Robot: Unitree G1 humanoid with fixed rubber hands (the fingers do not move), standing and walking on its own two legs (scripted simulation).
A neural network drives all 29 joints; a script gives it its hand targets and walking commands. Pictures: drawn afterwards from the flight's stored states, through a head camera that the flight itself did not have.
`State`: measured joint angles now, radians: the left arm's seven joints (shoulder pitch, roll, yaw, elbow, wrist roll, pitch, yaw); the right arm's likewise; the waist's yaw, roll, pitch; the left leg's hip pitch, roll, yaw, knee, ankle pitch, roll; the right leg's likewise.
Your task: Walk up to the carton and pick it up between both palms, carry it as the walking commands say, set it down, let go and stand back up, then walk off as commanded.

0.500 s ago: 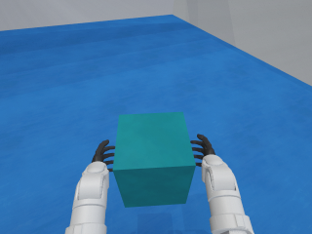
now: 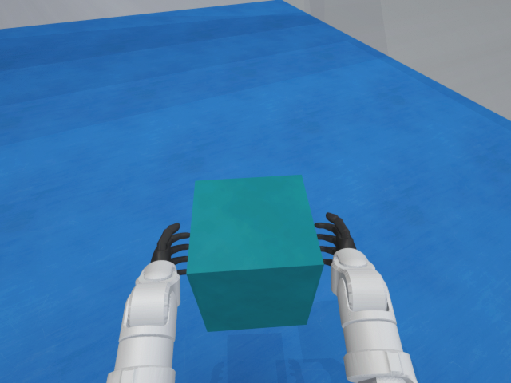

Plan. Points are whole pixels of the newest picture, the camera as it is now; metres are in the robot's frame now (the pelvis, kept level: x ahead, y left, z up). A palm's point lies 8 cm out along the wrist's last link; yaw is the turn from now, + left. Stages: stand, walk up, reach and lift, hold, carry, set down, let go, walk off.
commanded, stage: carry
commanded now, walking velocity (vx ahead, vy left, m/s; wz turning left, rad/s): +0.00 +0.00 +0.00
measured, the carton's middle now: (253, 255) +0.37 +0.00 -0.07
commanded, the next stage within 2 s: hold in 1.12 s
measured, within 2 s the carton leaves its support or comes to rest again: neither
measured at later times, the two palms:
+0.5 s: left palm (163, 266) +0.29 +0.16 +0.02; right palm (340, 254) +0.30 -0.14 +0.05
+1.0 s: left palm (158, 263) +0.29 +0.16 +0.02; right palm (335, 252) +0.31 -0.13 +0.05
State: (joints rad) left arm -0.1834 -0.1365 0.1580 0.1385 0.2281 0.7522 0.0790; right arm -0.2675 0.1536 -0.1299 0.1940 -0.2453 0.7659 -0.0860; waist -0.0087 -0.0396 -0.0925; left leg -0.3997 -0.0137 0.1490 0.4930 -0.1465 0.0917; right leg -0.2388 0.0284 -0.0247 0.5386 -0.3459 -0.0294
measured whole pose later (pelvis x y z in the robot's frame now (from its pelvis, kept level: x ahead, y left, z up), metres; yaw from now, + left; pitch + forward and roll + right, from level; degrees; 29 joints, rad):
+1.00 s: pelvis +0.01 +0.01 +0.00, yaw +0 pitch +3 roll -1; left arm -0.18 -0.14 0.15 0.13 0.22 0.77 0.08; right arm -0.25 0.15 -0.13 0.20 -0.25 0.76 -0.08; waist 0.00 -0.03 -0.10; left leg -0.40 -0.02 0.15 0.50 -0.17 0.10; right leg -0.23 0.02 -0.02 0.52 -0.36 -0.02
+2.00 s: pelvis +0.01 +0.01 +0.00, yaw +5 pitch -8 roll -1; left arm -0.33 -0.16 0.27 0.44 0.32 0.75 0.08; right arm -0.43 0.19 -0.32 0.51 -0.30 0.67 -0.13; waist -0.05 -0.05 -0.06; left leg -0.17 -0.07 0.06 0.45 -0.15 0.09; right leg 0.05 0.05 0.14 0.42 -0.33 0.00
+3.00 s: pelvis -0.03 -0.03 -0.04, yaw +8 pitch +12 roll +0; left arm -0.61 -0.09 0.37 0.66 0.30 0.29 0.11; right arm -0.54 0.20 -0.43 0.61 -0.28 0.23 -0.10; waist -0.05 -0.01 0.08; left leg -0.83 -0.06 0.02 0.79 -0.18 0.07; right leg -0.66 0.10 0.07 0.92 -0.47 -0.03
